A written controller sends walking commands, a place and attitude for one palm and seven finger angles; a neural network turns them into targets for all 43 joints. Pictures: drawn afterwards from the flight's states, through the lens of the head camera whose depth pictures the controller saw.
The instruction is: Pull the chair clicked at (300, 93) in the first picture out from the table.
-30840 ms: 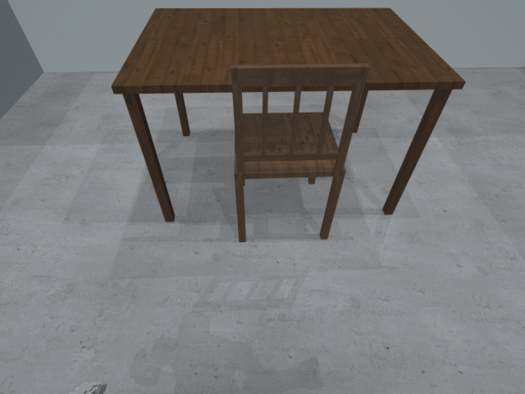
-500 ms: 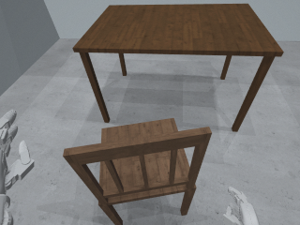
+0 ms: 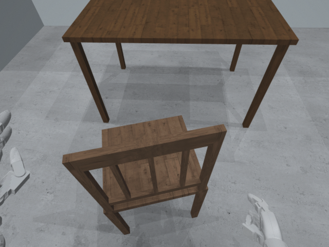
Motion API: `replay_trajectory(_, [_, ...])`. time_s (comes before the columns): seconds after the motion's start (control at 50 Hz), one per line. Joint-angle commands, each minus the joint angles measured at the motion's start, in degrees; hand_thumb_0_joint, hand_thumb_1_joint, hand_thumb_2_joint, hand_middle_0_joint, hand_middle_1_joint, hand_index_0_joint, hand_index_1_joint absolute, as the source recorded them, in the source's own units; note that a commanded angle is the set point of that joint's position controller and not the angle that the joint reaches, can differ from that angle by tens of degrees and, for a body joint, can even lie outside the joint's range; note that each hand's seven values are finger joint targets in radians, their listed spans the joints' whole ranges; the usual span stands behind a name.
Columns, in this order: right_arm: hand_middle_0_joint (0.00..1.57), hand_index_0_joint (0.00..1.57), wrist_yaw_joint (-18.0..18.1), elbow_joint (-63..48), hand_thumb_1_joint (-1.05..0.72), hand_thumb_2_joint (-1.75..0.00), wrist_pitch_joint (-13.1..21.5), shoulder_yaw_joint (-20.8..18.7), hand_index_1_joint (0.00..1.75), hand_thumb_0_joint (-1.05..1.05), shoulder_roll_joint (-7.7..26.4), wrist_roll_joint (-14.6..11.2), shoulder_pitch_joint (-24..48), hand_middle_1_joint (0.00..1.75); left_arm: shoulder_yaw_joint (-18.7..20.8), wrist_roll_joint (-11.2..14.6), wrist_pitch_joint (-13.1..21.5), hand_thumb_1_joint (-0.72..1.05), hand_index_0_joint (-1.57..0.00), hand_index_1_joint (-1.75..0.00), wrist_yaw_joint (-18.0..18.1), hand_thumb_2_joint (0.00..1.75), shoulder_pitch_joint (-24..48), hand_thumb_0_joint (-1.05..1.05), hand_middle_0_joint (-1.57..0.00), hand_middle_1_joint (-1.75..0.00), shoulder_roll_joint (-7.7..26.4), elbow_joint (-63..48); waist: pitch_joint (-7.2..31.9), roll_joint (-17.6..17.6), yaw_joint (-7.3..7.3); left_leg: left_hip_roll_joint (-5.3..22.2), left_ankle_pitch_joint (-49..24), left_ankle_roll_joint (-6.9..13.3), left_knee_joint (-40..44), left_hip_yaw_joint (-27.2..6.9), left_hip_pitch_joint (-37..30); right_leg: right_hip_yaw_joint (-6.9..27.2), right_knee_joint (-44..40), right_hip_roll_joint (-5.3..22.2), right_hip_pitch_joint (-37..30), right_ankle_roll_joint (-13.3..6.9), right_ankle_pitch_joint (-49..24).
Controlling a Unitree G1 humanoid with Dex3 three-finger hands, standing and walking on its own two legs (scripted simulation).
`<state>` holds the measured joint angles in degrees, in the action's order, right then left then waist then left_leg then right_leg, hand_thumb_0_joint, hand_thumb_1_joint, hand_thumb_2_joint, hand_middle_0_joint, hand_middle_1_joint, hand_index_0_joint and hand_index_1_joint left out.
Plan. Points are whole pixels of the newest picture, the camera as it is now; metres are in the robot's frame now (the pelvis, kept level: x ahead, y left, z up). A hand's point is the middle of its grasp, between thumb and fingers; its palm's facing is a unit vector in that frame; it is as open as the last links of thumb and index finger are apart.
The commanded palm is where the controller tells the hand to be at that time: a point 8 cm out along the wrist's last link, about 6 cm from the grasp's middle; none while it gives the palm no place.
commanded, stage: step back with the hand held close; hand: left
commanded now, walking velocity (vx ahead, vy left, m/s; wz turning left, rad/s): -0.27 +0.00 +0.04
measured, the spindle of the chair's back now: (153, 175) +0.34 +0.07 -0.12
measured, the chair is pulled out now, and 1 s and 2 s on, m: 0.60 0.60 0.60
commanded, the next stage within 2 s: stop stepping back and stand still in 1.62 s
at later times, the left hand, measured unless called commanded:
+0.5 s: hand (4, 216) +0.14 +0.26 +0.15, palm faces +0.48 -0.75 -0.46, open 7.4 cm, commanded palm +0.08 +0.30 +0.17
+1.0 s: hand out of the picture +0.14 +0.27 +0.15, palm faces +0.45 -0.72 -0.53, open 7.4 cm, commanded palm +0.06 +0.30 +0.17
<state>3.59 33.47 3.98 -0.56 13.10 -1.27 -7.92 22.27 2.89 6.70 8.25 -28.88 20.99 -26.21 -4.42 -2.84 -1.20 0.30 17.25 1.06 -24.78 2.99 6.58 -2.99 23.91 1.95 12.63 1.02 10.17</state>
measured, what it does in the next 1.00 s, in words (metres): shifts its weight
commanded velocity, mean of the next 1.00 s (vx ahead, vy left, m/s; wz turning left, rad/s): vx -0.33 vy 0.00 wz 0.01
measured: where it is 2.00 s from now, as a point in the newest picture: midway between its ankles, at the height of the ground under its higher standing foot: outside the picture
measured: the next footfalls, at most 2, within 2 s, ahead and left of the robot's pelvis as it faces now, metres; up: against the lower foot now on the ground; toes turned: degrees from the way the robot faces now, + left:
right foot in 1.16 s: -0.10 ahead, -0.16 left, +0.00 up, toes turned -1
right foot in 1.74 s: -0.10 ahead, -0.24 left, +0.00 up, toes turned -2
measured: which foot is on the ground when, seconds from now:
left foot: down 0.00-1.00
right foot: down 0.00-0.98, up 1.00-1.00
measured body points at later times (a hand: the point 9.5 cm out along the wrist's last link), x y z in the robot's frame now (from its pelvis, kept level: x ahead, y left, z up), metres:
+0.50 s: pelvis -0.06 -0.01 -0.01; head -0.04 -0.01 +0.44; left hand +0.11 +0.30 +0.17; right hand +0.12 -0.25 -0.09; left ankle -0.04 +0.10 -0.74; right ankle +0.03 -0.13 -0.74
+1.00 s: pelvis -0.06 -0.01 -0.01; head -0.02 +0.02 +0.43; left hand +0.11 +0.31 +0.18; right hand +0.12 -0.25 -0.09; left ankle -0.04 +0.10 -0.74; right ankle +0.02 -0.13 -0.74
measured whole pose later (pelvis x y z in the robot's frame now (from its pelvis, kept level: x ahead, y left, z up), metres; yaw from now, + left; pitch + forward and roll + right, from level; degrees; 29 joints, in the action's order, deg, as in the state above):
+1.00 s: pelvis -0.06 -0.01 -0.01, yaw +3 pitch +3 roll -1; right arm 4.8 36.1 5.8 -2.0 11.4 0.0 -9.9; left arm 26.7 0.3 11.0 11.2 -33.4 25.9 -33.3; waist -2.2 1.5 0.7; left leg 0.2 16.0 1.2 -35.6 0.1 22.7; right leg -3.5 32.2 1.6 25.4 0.6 8.6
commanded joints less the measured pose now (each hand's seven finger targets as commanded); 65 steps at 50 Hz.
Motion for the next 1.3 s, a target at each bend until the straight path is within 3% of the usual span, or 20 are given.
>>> replay_trajectory(0.0, [0.2, 0.2, 0.46, -8.93, -0.9, -0.9, 1.49, -2.99, 0.3, 0.0, 5.73, -0.12, 4.22, 0.3, 9.46, -0.05, 3.92, 0.9, -0.2, -0.3, 1.52, 0.9, -5.49, 0.0, -0.2, -0.3, 11.64, -13.32, 14.28, -1.55, 0.21, 7.57, -26.58, 0.47, 1.6, -5.68, 3.4, 3.87, 3.12, 4.76, -9.08, -1.84, -20.72])
replay_trajectory(0.04, [0.2, 0.2, 0.77, -8.83, -0.9, -0.9, 1.13, -3.54, 0.3, 0.0, 5.62, -0.44, 4.39, 0.3, 11.44, 0.0, 3.94, 0.9, -0.2, -0.3, 1.95, 0.9, -6.33, 0.0, -0.2, -0.3, 13.51, -13.74, 14.83, -0.26, 0.38, 7.66, -25.46, 0.37, 1.33, -6.33, 5.11, 3.82, 3.88, 4.9, -9.46, -2.1, -20.52])
replay_trajectory(0.16, [0.2, 0.2, 1.86, -8.44, -0.9, -0.9, 1.49, -3.55, 0.3, 0.0, 5.27, -0.45, 3.41, 0.3, 10.17, 0.48, 3.82, 0.9, -0.2, -0.3, 2.51, 0.9, -6.17, 0.0, -0.2, -0.3, 11.82, -13.57, 12.67, -0.64, 0.85, 8.05, -18.8, 0.6, 1.05, -7.0, 9.66, 3.9, 5.09, 4.61, -6.77, -1.84, -16.08])
replay_trajectory(0.32, [0.2, 0.2, 2.3, -8.16, -0.9, -0.9, 2.5, -3.04, 0.3, 0.0, 6.16, -0.06, 1.54, 0.3, 7.56, -0.65, 3.42, 0.9, -0.2, -0.3, 3.32, 0.9, 0.06, 0.0, -0.2, -0.3, 11.45, -14.05, 6.28, 1.72, 1.03, 5.42, 6.51, 1.21, 0.83, -7.16, 18.89, 8.41, -0.57, 5.04, -1.55, -2.02, 1.57])
replay_trajectory(0.4, [0.2, 0.2, 2.44, -8.53, -0.9, -0.9, 3.08, -2.57, 0.3, 0.0, 6.13, 0.26, 1.2, 0.3, 8.24, -1.36, 4.06, 0.9, -0.2, -0.3, 3.93, 0.9, 1.93, 0.0, -0.2, -0.3, 12.57, -14.9, 4.65, 0.91, 1.01, 4.94, 14.34, 1.66, 1.29, -7.45, 21.34, 9.35, -3.85, 4.86, 1.12, -1.7, 13.97])
replay_trajectory(0.48, [0.2, 0.2, 2.28, -9.07, -0.9, -0.9, 3.91, -2.62, 0.3, 0.0, 6.6, 0.22, 0.91, 0.3, 9.42, -1.87, 5.17, 0.9, -0.2, -0.3, 4.15, 0.9, 0.85, 0.0, -0.2, -0.3, 13.12, -16.42, 6.03, -2.79, 0.84, 6.47, 16.38, 2.43, 4.07, -9.18, 25.5, 7.45, -0.39, 3.05, -3.02, -1.0, 13.16])
replay_trajectory(0.58, [0.2, 0.2, 1.87, -8.57, -0.9, -0.9, 4.65, -3.12, 0.3, 0.0, 6.53, 0.37, 0.93, 0.3, 10.87, -1.61, 5.77, 0.9, -0.2, -0.3, 4.14, 0.9, -2.63, 0.0, -0.2, -0.3, 12.96, -16.18, 9.59, -3.61, 0.73, 7.65, 7.28, 2.34, 3.77, -9.72, 26.19, 5.7, 5.03, 2.4, -7.64, -0.9, -0.88])
replay_trajectory(0.64, [0.2, 0.2, 1.77, -8.27, -0.9, -0.9, 5.02, -3.61, 0.3, 0.0, 6.55, 0.03, 1.46, 0.3, 11.45, -1.96, 5.94, 0.9, -0.2, -0.3, 3.95, 0.9, -2.36, 0.0, -0.2, -0.3, 12.83, -14.45, 7.85, -4.63, 0.6, 9.3, 13.03, 3.41, 5.15, -10.64, 34.07, 5.67, 9.49, 1.75, -11.78, -0.58, -1.95])
replay_trajectory(0.76, [0.2, 0.2, 1.29, -6.14, -0.9, -0.9, 5.05, -4.0, 0.3, 0.0, 6.13, 0.86, 0.0, 0.3, 10.03, -1.6, 6.51, 0.9, -0.2, -0.3, 3.98, 0.9, -0.46, 0.0, -0.2, -0.3, 13.05, -14.86, 9.07, 7.04, 1.34, 2.79, 8.85, 0.63, -6.91, -6.68, 21.55, 13.5, -3.49, 8.66, 1.95, -4.66, 2.49])
replay_trajectory(0.82, [0.2, 0.2, 1.0, -5.46, -0.9, -0.9, 4.58, -3.87, 0.3, 0.0, 5.9, 1.1, 0.91, 0.3, 10.8, -1.56, 6.75, 0.9, -0.2, -0.3, 4.32, 0.9, -1.03, 0.0, -0.2, -0.3, 14.22, -15.7, 11.25, 9.01, 1.31, 2.24, 6.95, 0.51, -8.59, -6.71, 17.18, 12.81, -6.33, 10.63, 4.69, -5.38, 7.09])
replay_trajectory(0.88, [0.2, 0.2, 1.33, -5.48, -0.9, -0.9, 4.32, -3.92, 0.3, 0.0, 6.15, 1.13, 2.0, 0.3, 12.32, -1.86, 7.8, 0.9, -0.2, -0.3, 4.65, 0.9, -3.41, 0.0, -0.2, -0.3, 15.1, -18.55, 13.01, 2.25, 1.11, 5.39, 2.18, 1.64, -1.74, -9.76, 18.13, 8.74, -1.04, 6.59, 1.77, -3.65, 3.5])
replay_trajectory(0.94, [0.2, 0.2, 1.87, -5.79, -0.9, -0.9, 5.1, -3.9, 0.3, 0.0, 6.34, 1.1, 3.75, 0.3, 14.68, -2.56, 8.56, 0.9, -0.2, -0.3, 4.51, 0.9, -4.95, 0.0, -0.2, -0.3, 15.47, -19.08, 13.62, -10.42, 0.89, 13.85, -2.5, 4.81, 6.46, -15.81, 29.23, 2.34, 15.47, -0.1, -8.69, -0.46, -4.37])
replay_trajectory(1.0, [0.2, 0.2, 1.79, -5.05, -0.9, -0.9, 6.95, -4.28, 0.3, 0.0, 5.31, 1.86, 2.16, 0.3, 13.87, -1.99, 9.42, 0.9, -0.2, -0.3, 3.47, 0.9, -3.49, 0.0, -0.2, -0.3, 14.16, -21.55, 13.28, -11.85, 0.93, 17.81, -16.94, 6.07, 4.88, -15.74, 26.06, 3.33, 25.0, -0.69, -3.32, -0.81, 8.62])
replay_trajectory(1.06, [0.2, 0.2, 1.13, -2.44, -0.9, -0.9, 8.11, -4.8, 0.3, 0.0, 5.26, 2.14, 0.12, 0.3, 11.12, -0.4, 9.8, 0.9, -0.2, -0.3, 2.46, 0.9, -5.35, 0.0, -0.2, -0.3, 11.25, -18.9, 11.84, -7.83, 0.96, 16.75, -41.41, 5.7, -0.54, -14.52, 8.29, 2.38, 17.07, -0.09, 8.05, -1.94, 12.21])
replay_trajectory(1.14, [0.2, 0.2, 0.21, 0.36, -0.9, -0.9, 8.69, -4.29, 0.3, 0.0, 5.73, 2.93, 1.25, 0.3, 9.75, -0.76, 10.46, 0.9, -0.2, -0.3, 1.67, 0.9, -2.33, 0.0, -0.2, -0.3, 11.25, -16.79, 13.31, -11.1, 1.0, 15.55, -55.01, 4.16, -5.29, -13.39, -5.58, 3.32, 2.15, 0.24, 10.29, -1.87, 5.1])
replay_trajectory(1.2, [0.2, 0.2, -0.64, -1.21, -0.9, -0.9, 7.88, -3.72, 0.3, 0.0, 5.94, 2.41, 2.96, 0.3, 10.15, -0.58, 11.42, 0.9, -0.2, -0.3, 0.67, 0.9, -1.49, 0.0, -0.2, -0.3, 12.61, -19.36, 17.67, -8.21, -0.41, 13.05, -47.43, 2.01, -10.13, -10.87, -6.18, 1.9, -8.24, 0.27, 2.89, -1.47, -8.67])
replay_trajectory(1.22, [0.2, 0.2, -0.76, -2.41, -0.9, -0.9, 7.0, -3.53, 0.3, 0.0, 5.7, 2.07, 3.84, 0.3, 11.66, -0.55, 11.71, 0.9, -0.2, -0.3, 0.36, 0.9, -2.53, 0.0, -0.2, -0.3, 14.3, -20.93, 20.33, -3.97, -1.05, 10.6, -41.64, 1.1, -12.79, -8.04, -3.5, 1.57, -9.13, 1.38, -2.28, -1.23, -19.77])
replay_trajectory(1.24, [0.2, 0.2, -0.71, -3.73, -0.9, -0.9, 5.82, -4.03, 0.3, 0.0, 5.26, 1.31, 3.02, 0.3, 13.0, -0.62, 11.59, 0.9, -0.2, -0.3, 0.11, 0.9, -4.11, 0.0, -0.2, -0.3, 16.37, -21.98, 24.04, 6.26, -0.88, 6.19, -34.41, -0.22, -17.62, -3.47, 0.5, 2.98, -7.08, 4.41, -8.99, -1.87, -36.74])
replay_trajectory(1.26, [0.2, 0.2, -0.48, -6.01, -0.9, -0.9, 5.01, -4.76, 0.3, 0.0, 5.47, 0.71, 3.41, 0.3, 13.61, -0.11, 11.48, 0.9, -0.2, -0.3, -0.29, 0.9, -5.9, 0.0, -0.2, -0.3, 16.74, -20.79, 23.43, 17.29, -1.02, 0.45, -11.94, -1.97, -24.55, 1.28, 12.8, 7.38, -2.6, 10.59, -14.72, -4.61, -57.76])
replay_trajectory(1.28, [0.2, 0.2, -0.13, -7.77, -0.9, -0.9, 4.99, -4.53, 0.3, 0.0, 4.82, -0.41, 4.38, 0.3, 14.99, 0.41, 11.45, 0.9, -0.2, -0.3, -0.11, 0.9, -8.42, 0.0, -0.2, -0.3, 16.99, -18.82, 22.61, 19.99, -1.24, -2.94, 12.87, -2.28, -30.24, -0.49, 22.56, 11.13, 0.5, 16.86, -18.91, -7.54, -69.26])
